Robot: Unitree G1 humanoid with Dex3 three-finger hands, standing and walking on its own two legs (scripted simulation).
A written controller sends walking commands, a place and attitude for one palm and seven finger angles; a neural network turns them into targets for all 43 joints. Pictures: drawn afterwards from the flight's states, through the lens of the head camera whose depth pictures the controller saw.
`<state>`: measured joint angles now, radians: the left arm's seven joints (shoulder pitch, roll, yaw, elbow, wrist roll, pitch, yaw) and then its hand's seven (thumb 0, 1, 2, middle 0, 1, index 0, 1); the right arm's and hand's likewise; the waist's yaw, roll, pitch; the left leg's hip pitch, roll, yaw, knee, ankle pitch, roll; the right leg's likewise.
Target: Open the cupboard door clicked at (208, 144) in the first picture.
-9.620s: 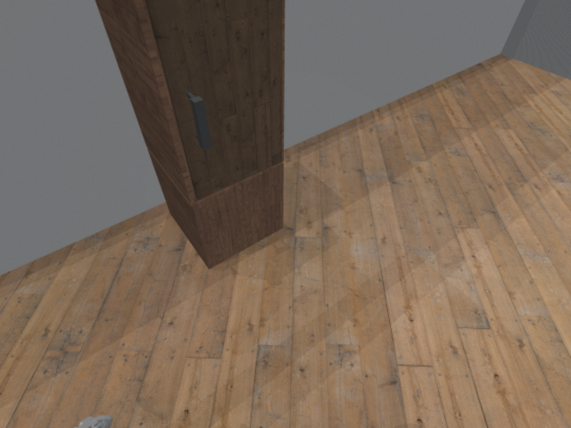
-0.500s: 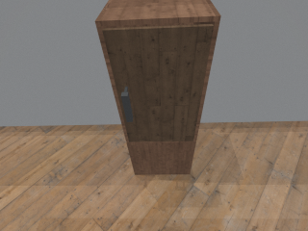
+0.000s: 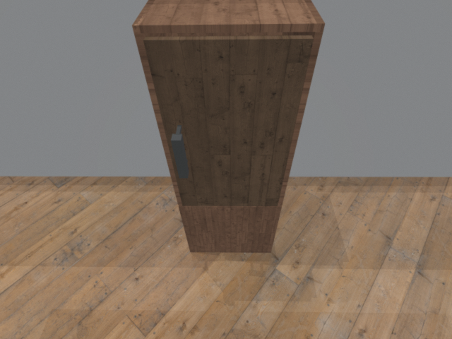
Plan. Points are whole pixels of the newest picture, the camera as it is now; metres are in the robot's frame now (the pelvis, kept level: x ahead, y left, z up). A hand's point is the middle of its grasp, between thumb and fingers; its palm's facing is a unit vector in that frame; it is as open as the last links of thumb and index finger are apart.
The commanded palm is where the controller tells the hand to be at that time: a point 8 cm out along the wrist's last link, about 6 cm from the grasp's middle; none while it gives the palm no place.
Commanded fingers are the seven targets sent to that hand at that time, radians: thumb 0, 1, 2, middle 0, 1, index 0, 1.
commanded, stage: look again from close up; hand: left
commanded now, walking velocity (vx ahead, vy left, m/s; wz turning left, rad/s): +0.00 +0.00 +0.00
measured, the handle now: (181, 151) +0.59 +0.16 -0.05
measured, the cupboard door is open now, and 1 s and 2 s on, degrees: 0 0 0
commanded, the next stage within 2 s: raise the hand with hooked fingers in 0.22 s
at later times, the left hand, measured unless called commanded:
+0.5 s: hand (133, 308) +0.19 +0.18 -0.05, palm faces +0.29 -0.95 -0.12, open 7.4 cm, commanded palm +0.12 +0.22 -0.07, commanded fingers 0.00 0.67 0.80 -0.22 -0.45 -0.22 -0.45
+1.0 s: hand (128, 304) +0.20 +0.20 -0.06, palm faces +0.00 -1.00 -0.06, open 10.2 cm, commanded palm +0.17 +0.26 -0.06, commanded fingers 0.00 0.08 0.55 -0.26 -0.82 -0.26 -0.82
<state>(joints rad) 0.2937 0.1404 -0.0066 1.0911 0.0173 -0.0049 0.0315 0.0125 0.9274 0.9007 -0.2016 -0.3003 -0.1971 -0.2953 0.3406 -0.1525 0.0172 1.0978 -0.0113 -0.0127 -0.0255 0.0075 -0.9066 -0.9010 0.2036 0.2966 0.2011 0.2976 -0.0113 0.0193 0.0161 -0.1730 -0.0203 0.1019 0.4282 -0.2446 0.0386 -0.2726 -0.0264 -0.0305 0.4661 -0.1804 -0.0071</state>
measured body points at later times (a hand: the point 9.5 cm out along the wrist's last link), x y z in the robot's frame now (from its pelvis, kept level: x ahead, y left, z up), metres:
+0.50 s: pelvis +0.01 -0.02 -0.01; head +0.02 -0.03 +0.44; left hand +0.17 +0.23 -0.04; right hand +0.12 -0.27 -0.13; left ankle -0.01 +0.09 -0.74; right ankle +0.04 -0.11 -0.74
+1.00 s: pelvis +0.00 -0.02 -0.11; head +0.08 +0.00 +0.33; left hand +0.19 +0.25 -0.06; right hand +0.22 -0.21 -0.19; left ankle -0.01 +0.09 -0.74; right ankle +0.04 -0.11 -0.74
